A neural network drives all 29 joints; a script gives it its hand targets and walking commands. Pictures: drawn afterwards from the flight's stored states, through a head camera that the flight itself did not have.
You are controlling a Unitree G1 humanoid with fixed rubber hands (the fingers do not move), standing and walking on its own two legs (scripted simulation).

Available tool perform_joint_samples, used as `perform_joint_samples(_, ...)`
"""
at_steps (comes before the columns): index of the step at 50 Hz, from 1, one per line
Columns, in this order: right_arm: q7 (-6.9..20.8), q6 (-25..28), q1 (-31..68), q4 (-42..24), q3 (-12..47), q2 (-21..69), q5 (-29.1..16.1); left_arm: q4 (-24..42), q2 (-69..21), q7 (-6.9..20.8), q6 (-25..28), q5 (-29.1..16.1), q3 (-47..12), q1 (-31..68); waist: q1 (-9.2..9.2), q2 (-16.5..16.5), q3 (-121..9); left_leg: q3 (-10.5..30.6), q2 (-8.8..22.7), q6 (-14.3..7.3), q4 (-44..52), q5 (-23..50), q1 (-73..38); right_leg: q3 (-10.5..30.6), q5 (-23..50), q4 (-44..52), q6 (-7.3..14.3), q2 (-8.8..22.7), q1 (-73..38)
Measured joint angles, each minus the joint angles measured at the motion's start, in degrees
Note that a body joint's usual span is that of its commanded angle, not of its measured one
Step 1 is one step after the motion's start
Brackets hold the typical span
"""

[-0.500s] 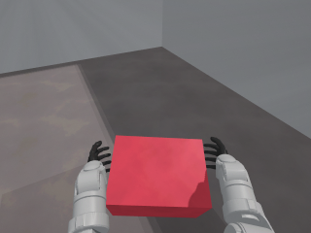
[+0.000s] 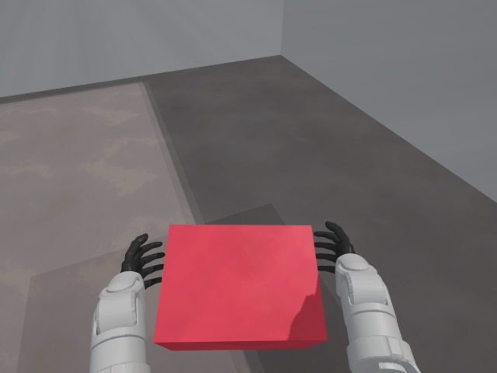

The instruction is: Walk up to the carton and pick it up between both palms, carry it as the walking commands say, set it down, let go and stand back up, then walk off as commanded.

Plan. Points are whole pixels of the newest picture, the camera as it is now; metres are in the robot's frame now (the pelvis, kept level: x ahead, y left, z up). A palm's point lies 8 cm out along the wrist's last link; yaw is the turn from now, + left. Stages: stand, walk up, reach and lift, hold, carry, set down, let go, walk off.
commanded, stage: set down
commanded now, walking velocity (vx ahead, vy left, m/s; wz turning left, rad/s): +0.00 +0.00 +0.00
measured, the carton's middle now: (240, 289) +0.30 +0.07 -0.07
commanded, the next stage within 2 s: none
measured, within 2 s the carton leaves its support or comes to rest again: neither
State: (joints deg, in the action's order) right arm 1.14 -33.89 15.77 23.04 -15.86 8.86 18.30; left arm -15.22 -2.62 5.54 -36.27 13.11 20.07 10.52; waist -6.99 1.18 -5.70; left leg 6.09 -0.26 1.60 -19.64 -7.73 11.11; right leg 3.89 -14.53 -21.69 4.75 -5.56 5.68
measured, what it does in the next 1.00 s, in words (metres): lowers itself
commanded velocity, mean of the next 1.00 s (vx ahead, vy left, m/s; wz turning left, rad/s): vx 0.00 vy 0.00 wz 0.00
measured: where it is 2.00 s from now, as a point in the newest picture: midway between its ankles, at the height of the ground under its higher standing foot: outside the picture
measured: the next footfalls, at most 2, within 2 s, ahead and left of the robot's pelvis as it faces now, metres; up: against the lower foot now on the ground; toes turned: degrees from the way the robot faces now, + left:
none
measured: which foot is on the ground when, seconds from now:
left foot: down 0.00-1.00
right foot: down 0.00-1.00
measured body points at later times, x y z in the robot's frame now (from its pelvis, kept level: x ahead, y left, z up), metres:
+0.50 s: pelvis -0.03 +0.02 -0.03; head +0.04 +0.04 +0.42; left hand +0.29 +0.25 -0.07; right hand +0.31 -0.12 -0.06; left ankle +0.04 +0.15 -0.74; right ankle -0.04 -0.07 -0.74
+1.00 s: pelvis -0.06 +0.05 -0.08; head +0.11 +0.08 +0.33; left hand +0.33 +0.25 -0.15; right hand +0.35 -0.12 -0.14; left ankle +0.03 +0.15 -0.74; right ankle -0.04 -0.07 -0.74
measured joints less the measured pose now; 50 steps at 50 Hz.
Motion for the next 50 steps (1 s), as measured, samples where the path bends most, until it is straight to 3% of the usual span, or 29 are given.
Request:
perform_joint_samples(6, -0.79, 2.85, 1.65, 2.97, -1.17, 0.46, 0.30, -5.76, 1.68, 1.75, 3.21, 0.99, 1.70, 3.88, 2.08, 0.66, -0.43, 0.26, 0.14, -0.04, -3.44, -1.15, 4.07, -0.44, -0.95, -3.08, 0.20, -0.49, 3.88)
perform_joint_samples(10, -0.99, 4.39, 1.10, 3.85, -1.92, 0.29, -0.54, -8.74, 1.51, 1.87, 5.20, 1.75, 2.44, 5.21, 2.42, 1.33, -1.01, -0.27, 0.08, -0.09, -5.19, -1.82, 6.56, 0.02, -1.67, -5.13, -0.01, -0.55, 6.65)
perform_joint_samples(16, -0.33, 7.84, 1.78, 6.11, -3.91, 0.43, -0.92, -10.86, 1.19, 0.51, 8.26, 1.90, 3.02, 6.12, 2.81, 1.96, -0.82, -0.80, -0.27, 0.52, -8.32, -2.51, 11.98, 0.45, -2.62, -8.74, -0.62, -0.44, 12.37)
perform_joint_samples(29, 0.57, 15.38, 8.57, 8.42, -6.07, -1.46, -2.55, -13.45, 1.39, -3.99, 16.95, -1.45, 2.95, 11.60, 4.75, 1.57, 0.69, -0.91, -2.18, -0.92, -18.20, -2.72, 32.28, 0.01, -3.87, -19.12, -3.00, 0.51, 32.59)
perform_joint_samples(41, 5.26, 15.66, 20.05, 11.89, -11.28, -5.82, -2.17, -12.74, -0.33, -7.00, 16.13, -0.62, 4.68, 20.79, 5.90, 1.60, 0.39, -2.20, -3.41, -2.07, -26.91, -3.15, 49.00, 0.79, -5.11, -28.81, -4.87, 0.99, 49.68)
perform_joint_samples(50, 5.15, 15.67, 22.59, 13.46, -12.67, -6.21, -2.11, -12.26, -0.91, -7.38, 15.38, 0.30, 5.65, 22.42, 6.23, 2.01, -3.04, -2.03, -3.78, -1.81, -31.94, -4.85, 57.83, 0.40, -7.04, -34.03, -4.72, 0.81, 58.48)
